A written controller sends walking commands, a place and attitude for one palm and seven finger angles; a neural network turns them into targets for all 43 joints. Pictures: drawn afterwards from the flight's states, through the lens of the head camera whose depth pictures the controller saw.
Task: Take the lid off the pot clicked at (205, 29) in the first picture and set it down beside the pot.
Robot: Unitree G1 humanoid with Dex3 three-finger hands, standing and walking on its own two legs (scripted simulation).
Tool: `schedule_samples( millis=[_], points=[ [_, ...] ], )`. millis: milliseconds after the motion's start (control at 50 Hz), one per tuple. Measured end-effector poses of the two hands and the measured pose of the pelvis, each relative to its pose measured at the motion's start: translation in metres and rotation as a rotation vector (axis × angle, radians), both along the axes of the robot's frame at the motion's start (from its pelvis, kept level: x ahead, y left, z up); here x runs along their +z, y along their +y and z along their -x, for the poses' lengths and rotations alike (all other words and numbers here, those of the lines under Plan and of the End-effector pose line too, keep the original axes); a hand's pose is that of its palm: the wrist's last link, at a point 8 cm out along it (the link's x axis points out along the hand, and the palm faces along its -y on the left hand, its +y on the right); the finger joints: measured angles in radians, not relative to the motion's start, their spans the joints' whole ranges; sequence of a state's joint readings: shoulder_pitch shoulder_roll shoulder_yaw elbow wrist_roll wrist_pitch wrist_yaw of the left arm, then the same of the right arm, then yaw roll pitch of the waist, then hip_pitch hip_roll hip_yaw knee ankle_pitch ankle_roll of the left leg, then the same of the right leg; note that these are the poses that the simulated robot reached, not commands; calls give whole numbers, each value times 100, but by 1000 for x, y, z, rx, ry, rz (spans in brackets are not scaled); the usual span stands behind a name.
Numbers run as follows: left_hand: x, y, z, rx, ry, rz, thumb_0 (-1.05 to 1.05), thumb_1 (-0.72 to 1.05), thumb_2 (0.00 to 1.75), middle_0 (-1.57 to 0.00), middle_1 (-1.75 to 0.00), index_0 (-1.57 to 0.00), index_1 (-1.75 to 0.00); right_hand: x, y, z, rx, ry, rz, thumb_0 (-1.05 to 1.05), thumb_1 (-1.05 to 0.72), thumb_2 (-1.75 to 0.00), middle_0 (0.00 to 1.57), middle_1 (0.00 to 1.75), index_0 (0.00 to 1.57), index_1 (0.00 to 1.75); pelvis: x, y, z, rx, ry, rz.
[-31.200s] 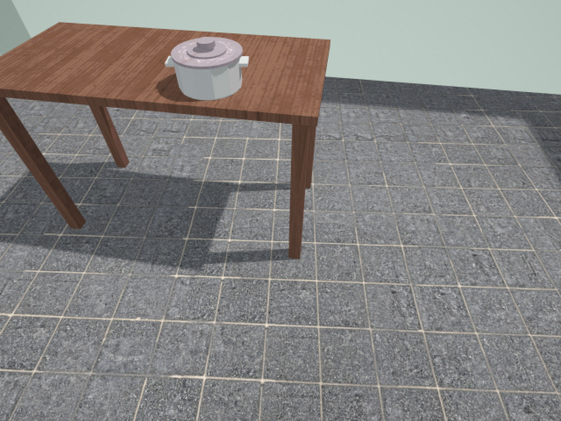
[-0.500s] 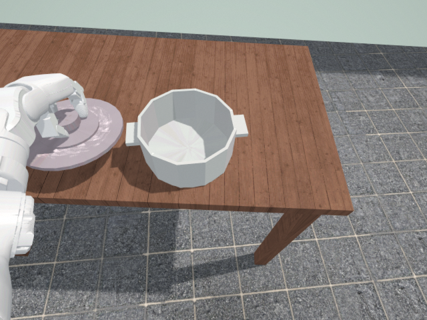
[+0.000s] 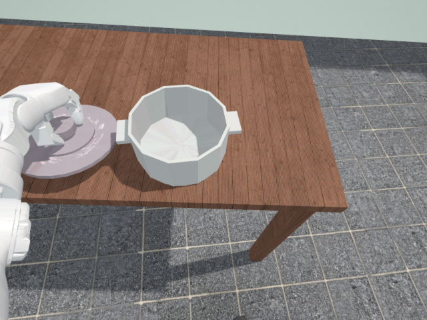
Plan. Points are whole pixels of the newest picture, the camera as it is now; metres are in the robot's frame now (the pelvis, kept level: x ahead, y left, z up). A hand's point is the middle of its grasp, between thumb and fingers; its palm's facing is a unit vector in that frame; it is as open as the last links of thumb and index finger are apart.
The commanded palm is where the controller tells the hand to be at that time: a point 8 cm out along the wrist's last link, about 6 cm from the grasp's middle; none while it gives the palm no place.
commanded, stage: lower the lid onto the table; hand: left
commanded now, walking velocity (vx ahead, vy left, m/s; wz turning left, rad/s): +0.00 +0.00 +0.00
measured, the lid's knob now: (61, 127) +0.49 +0.28 +0.04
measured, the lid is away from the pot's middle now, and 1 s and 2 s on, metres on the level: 0.24 0.24 0.24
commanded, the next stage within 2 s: open the fingers wide in 0.40 s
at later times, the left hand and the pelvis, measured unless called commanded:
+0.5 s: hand (57, 133) +0.47 +0.28 +0.04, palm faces -0.51 -0.07 -0.86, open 8.3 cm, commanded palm +0.48 +0.27 +0.09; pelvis -0.01 +0.00 -0.01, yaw -1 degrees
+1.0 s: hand (56, 141) +0.45 +0.28 +0.04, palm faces -0.45 -0.06 -0.89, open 8.3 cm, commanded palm +0.47 +0.27 +0.09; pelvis -0.01 +0.00 -0.01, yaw -1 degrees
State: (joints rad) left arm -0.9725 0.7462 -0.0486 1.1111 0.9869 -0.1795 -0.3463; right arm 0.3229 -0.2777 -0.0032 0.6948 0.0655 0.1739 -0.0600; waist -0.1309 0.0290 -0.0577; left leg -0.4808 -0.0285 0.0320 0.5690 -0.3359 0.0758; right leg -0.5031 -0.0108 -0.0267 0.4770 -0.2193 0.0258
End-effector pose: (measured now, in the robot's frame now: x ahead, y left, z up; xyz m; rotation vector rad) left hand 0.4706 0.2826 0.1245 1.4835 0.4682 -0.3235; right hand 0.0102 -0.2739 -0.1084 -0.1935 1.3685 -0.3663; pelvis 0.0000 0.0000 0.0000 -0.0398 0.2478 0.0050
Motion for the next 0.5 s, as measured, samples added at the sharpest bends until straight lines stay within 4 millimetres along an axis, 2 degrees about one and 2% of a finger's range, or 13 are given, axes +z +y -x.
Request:
schedule_samples(
  millis=[200,500],
  points=[
    [-13,-2,5,-8,37,-12,-1,14,83,-67,-93,-64,-90,-2,-3,12,-7,26,18,0,-90,-89,20,30,21,30,-3,-2,5,0,13,1],
    [-26,1,-7,10,32,-3,0,12,80,-68,-96,-65,-94,-4,-4,44,-46,78,46,0,-90,-89,20,30,21,30,-13,0,12,-12,56,7]
  ],
)
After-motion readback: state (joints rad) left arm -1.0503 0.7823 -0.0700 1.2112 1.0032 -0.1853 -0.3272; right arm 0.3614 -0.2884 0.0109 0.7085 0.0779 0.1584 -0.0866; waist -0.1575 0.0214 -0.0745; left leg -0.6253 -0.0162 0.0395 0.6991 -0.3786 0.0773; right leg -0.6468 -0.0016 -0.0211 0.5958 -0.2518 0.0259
